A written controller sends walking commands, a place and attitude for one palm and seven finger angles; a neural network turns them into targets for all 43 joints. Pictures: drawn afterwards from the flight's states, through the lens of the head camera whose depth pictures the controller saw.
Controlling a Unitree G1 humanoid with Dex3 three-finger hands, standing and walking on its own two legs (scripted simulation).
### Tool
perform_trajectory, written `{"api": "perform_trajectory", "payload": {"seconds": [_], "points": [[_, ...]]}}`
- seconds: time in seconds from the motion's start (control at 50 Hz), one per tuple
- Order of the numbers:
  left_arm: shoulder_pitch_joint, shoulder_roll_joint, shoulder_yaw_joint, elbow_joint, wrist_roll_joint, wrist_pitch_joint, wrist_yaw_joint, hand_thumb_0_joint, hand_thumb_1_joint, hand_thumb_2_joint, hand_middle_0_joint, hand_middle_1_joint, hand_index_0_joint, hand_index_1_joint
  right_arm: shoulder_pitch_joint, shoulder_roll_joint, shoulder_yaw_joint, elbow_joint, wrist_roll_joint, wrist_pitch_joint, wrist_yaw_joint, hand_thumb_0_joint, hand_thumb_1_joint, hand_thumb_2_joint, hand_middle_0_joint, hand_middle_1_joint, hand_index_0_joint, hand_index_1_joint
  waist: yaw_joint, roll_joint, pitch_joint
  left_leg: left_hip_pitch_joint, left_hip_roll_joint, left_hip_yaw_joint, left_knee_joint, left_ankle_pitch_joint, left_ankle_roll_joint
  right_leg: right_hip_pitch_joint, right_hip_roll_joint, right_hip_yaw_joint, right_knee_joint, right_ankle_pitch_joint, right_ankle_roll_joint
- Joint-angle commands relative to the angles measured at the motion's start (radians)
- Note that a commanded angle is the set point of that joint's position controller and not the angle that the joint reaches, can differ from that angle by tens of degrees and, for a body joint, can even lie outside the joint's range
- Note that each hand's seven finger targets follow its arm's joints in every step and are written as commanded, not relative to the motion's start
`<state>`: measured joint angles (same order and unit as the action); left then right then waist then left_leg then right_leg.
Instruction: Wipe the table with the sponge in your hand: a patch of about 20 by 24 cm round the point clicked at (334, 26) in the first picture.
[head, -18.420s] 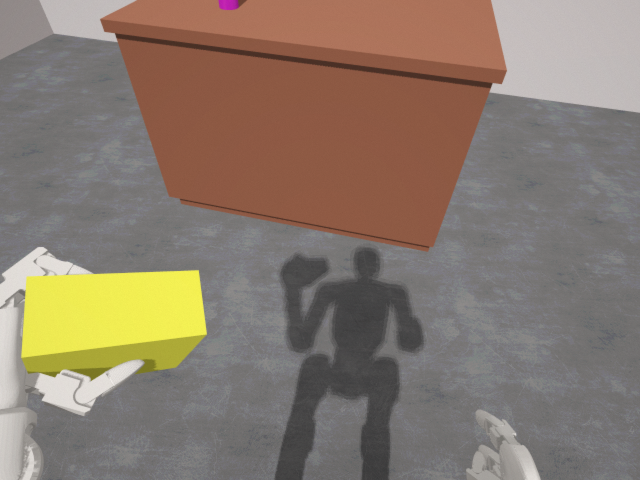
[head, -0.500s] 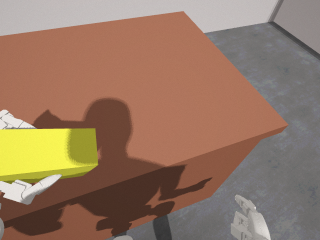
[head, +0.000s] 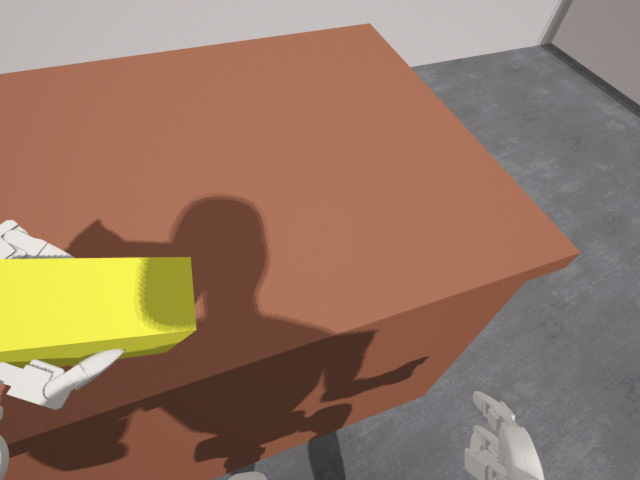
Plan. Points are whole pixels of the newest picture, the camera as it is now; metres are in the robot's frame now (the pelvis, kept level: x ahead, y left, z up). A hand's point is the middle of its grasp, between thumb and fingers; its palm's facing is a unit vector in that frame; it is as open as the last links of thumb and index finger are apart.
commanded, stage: shuffle to correct the standing spot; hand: left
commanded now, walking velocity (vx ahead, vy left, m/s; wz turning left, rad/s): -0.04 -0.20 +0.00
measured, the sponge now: (127, 314) +0.24 +0.20 +0.15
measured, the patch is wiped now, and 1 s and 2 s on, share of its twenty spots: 0.00 0.00 0.00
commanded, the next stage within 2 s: come to a stop and stand still in 0.48 s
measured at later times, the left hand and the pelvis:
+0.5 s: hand (53, 316) +0.22 +0.24 +0.17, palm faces +0.32 -0.85 -0.42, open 10.1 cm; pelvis +0.00 +0.00 +0.00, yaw +0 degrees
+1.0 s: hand (3, 337) +0.20 +0.27 +0.17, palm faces +0.34 -0.86 -0.37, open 10.1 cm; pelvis -0.02 +0.03 +0.00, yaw -2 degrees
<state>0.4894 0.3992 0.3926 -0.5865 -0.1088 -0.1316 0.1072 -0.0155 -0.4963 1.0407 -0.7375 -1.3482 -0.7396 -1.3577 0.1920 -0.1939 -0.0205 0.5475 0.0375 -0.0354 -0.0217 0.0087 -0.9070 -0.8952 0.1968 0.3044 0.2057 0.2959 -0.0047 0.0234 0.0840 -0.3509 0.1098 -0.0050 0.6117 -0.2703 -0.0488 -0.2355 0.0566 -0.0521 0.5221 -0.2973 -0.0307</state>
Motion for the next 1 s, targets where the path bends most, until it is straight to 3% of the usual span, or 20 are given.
{"api": "perform_trajectory", "payload": {"seconds": [0.0,0.14,0.3,0.38,0.54,0.58,0.6,0.62,0.64,0.66,0.68,0.7,0.72,0.76,0.82,0.84,0.86,0.9,0.96,0.98], "points": [[-0.026,0.172,0.117,-0.173,0.011,-0.053,0.012,0.000,0.100,1.300,-1.200,-1.600,-1.200,-1.600,-0.057,-0.131,-0.049,-0.163,-0.004,-0.049,-0.002,0.000,-0.900,-0.900,0.200,0.300,0.200,0.300,-0.001,0.070,-0.168,0.127,0.093,-0.072,-0.070,0.153,0.090,-0.020,-0.113,0.074,-0.075,0.245,-0.009],[-0.018,0.164,0.111,-0.154,0.008,-0.047,0.013,0.000,0.100,1.300,-1.200,-1.600,-1.200,-1.600,-0.048,-0.121,-0.051,-0.161,-0.002,-0.050,-0.001,0.000,-0.900,-0.900,0.200,0.300,0.200,0.300,-0.007,-0.020,-0.163,0.112,0.037,-0.033,0.003,0.030,0.080,-0.055,-0.161,0.135,-0.104,0.237,-0.047],[-0.012,0.174,0.120,-0.186,0.013,-0.054,0.015,0.000,0.100,1.300,-1.200,-1.600,-1.200,-1.600,-0.068,-0.127,-0.046,-0.164,-0.004,-0.053,-0.006,0.000,-0.900,-0.900,0.200,0.300,0.200,0.300,0.001,0.088,-0.172,0.133,0.104,-0.102,-0.102,0.171,0.102,-0.022,-0.105,0.054,-0.060,0.222,0.005],[0.010,0.164,0.115,-0.185,0.015,-0.059,0.014,0.000,0.100,1.300,-1.200,-1.600,-1.200,-1.600,-0.056,-0.125,-0.040,-0.162,-0.003,-0.054,-0.004,0.000,-0.900,-0.900,0.200,0.300,0.200,0.300,0.001,0.113,-0.185,0.137,0.104,-0.096,-0.114,0.174,0.100,0.011,-0.093,0.032,-0.082,0.216,0.008],[0.005,0.170,0.117,-0.161,0.010,-0.052,0.014,0.000,0.100,1.300,-1.200,-1.600,-1.200,-1.600,-0.045,-0.123,-0.047,-0.164,-0.002,-0.059,-0.003,0.000,-0.900,-0.900,0.200,0.300,0.200,0.300,-0.003,0.027,-0.163,0.103,0.065,-0.056,-0.075,0.039,0.081,-0.009,-0.131,0.084,-0.119,0.207,-0.019],[0.009,0.154,0.103,-0.167,0.009,-0.056,0.019,0.000,0.100,1.300,-1.200,-1.600,-1.200,-1.600,-0.051,-0.120,-0.039,-0.157,-0.002,-0.061,-0.006,0.000,-0.900,-0.900,0.200,0.300,0.200,0.300,-0.007,0.042,-0.176,0.125,0.050,-0.050,-0.077,0.031,0.084,-0.021,-0.135,0.092,-0.118,0.213,-0.023],[-0.928,0.925,0.693,-0.241,0.137,-0.165,-0.026,0.000,0.100,1.300,-1.200,-1.600,-1.200,-1.600,0.097,-0.147,-0.088,-0.027,-0.075,-0.156,-0.027,0.000,-0.900,-0.900,0.200,0.300,0.200,0.300,0.079,-0.290,-0.125,-0.046,0.008,0.135,0.041,0.147,0.055,0.061,-0.116,0.147,-0.230,0.438,0.035],[-0.461,0.345,0.278,0.250,0.066,-0.116,-0.072,0.000,0.100,1.300,-1.200,-1.600,-1.200,-1.600,0.002,-0.079,-0.066,-0.052,-0.043,-0.173,-0.030,0.000,-0.900,-0.900,0.200,0.300,0.200,0.300,0.048,-0.309,-0.193,-0.003,-0.124,0.075,0.040,0.127,0.047,0.082,-0.188,0.236,-0.127,0.611,-0.086],[-0.249,0.254,0.202,0.294,0.063,-0.120,-0.091,0.000,0.100,1.300,-1.200,-1.600,-1.200,-1.600,0.046,-0.145,-0.082,-0.119,-0.023,-0.192,-0.021,0.000,-0.900,-0.900,0.200,0.300,0.200,0.300,0.074,-0.173,-0.200,0.048,-0.093,0.096,0.010,0.138,0.037,0.095,-0.201,0.292,-0.101,0.746,-0.036],[-0.134,0.096,0.044,0.225,0.032,-0.126,-0.093,0.000,0.100,1.300,-1.200,-1.600,-1.200,-1.600,0.039,-0.133,-0.070,-0.123,-0.006,-0.195,-0.001,0.000,-0.900,-0.900,0.200,0.300,0.200,0.300,0.050,0.049,-0.251,0.180,-0.067,0.099,-0.104,0.253,0.060,0.096,-0.187,0.200,-0.003,0.692,-0.013],[-0.194,0.142,0.068,0.027,0.034,-0.144,-0.085,0.000,0.100,1.300,-1.200,-1.600,-1.200,-1.600,0.047,-0.167,-0.081,-0.139,-0.015,-0.189,0.013,0.000,-0.900,-0.900,0.200,0.300,0.200,0.300,0.039,0.120,-0.278,0.248,-0.018,0.063,-0.132,0.376,0.078,0.053,-0.137,0.136,0.041,0.521,0.034],[-0.193,0.146,0.063,-0.041,0.033,-0.150,-0.076,0.000,0.100,1.300,-1.200,-1.600,-1.200,-1.600,-0.004,-0.158,-0.075,-0.148,-0.017,-0.189,0.022,0.000,-0.900,-0.900,0.200,0.300,0.200,0.300,0.051,0.154,-0.264,0.263,0.041,0.019,-0.120,0.452,0.109,0.005,-0.110,0.104,0.081,0.407,0.073],[-0.160,0.136,0.057,-0.081,0.038,-0.146,-0.066,0.000,0.100,1.300,-1.200,-1.600,-1.200,-1.600,-0.023,-0.149,-0.072,-0.160,-0.013,-0.191,0.031,0.000,-0.900,-0.900,0.200,0.300,0.200,0.300,0.057,0.124,-0.252,0.217,0.062,0.012,-0.099,0.457,0.121,0.027,-0.103,0.080,0.080,0.351,0.090],[-0.087,0.136,0.068,-0.127,0.038,-0.139,-0.035,0.000,0.100,1.300,-1.200,-1.600,-1.200,-1.600,-0.059,-0.119,-0.043,-0.162,0.001,-0.196,0.044,0.000,-0.900,-0.900,0.200,0.300,0.200,0.300,0.058,0.052,-0.240,0.134,0.019,0.035,-0.096,0.285,0.096,0.082,-0.102,0.077,0.002,0.264,0.063],[-0.103,0.204,0.152,-0.148,0.036,-0.150,-0.003,0.000,0.100,1.300,-1.200,-1.600,-1.200,-1.600,-0.055,-0.118,-0.047,-0.160,-0.015,-0.191,0.019,0.000,-0.900,-0.900,0.200,0.300,0.200,0.300,0.032,-0.187,-0.148,0.106,-0.100,0.042,0.011,-0.038,0.056,-0.062,-0.180,0.227,-0.218,0.018,-0.012],[-0.098,0.194,0.160,-0.117,0.034,-0.154,0.005,0.000,0.100,1.300,-1.200,-1.600,-1.200,-1.600,-0.054,-0.116,-0.044,-0.149,-0.019,-0.188,0.008,0.000,-0.900,-0.900,0.200,0.300,0.200,0.300,0.024,-0.179,-0.121,0.131,-0.107,0.025,0.009,-0.039,0.056,-0.123,-0.197,0.252,-0.251,-0.089,-0.034],[-0.093,0.217,0.186,-0.119,0.038,-0.158,0.018,0.000,0.100,1.300,-1.200,-1.600,-1.200,-1.600,-0.066,-0.120,-0.038,-0.133,-0.021,-0.180,-0.002,0.000,-0.900,-0.900,0.200,0.300,0.200,0.300,0.022,-0.088,-0.113,0.179,-0.096,0.019,-0.044,-0.027,0.060,-0.162,-0.185,0.237,-0.245,-0.127,-0.038],[-0.145,0.153,0.131,-0.066,0.039,-0.166,0.012,0.000,0.100,1.300,-1.200,-1.600,-1.200,-1.600,-0.055,-0.124,-0.032,-0.130,-0.024,-0.170,-0.011,0.000,-0.900,-0.900,0.200,0.300,0.200,0.300,0.009,-0.001,-0.070,0.140,-0.073,-0.025,-0.155,-0.093,0.067,-0.149,-0.119,0.165,-0.210,-0.208,-0.007],[-0.194,0.134,0.103,-0.058,0.057,-0.173,0.009,0.000,0.100,1.300,-1.200,-1.600,-1.200,-1.600,-0.075,-0.127,-0.022,-0.135,-0.015,-0.180,-0.019,0.000,-0.900,-0.900,0.200,0.300,0.200,0.300,0.021,0.148,-0.053,0.040,-0.002,-0.101,-0.325,-0.238,0.095,-0.022,-0.051,0.075,-0.096,-0.088,0.028],[-0.207,0.129,0.097,-0.041,0.065,-0.173,0.009,0.000,0.100,1.300,-1.200,-1.600,-1.200,-1.600,-0.059,-0.136,-0.025,-0.131,-0.015,-0.184,-0.019,0.000,-0.900,-0.900,0.200,0.300,0.200,0.300,0.023,0.154,-0.075,-0.005,0.022,-0.125,-0.355,-0.282,0.108,0.042,-0.046,0.054,-0.050,-0.058,0.032]]}}
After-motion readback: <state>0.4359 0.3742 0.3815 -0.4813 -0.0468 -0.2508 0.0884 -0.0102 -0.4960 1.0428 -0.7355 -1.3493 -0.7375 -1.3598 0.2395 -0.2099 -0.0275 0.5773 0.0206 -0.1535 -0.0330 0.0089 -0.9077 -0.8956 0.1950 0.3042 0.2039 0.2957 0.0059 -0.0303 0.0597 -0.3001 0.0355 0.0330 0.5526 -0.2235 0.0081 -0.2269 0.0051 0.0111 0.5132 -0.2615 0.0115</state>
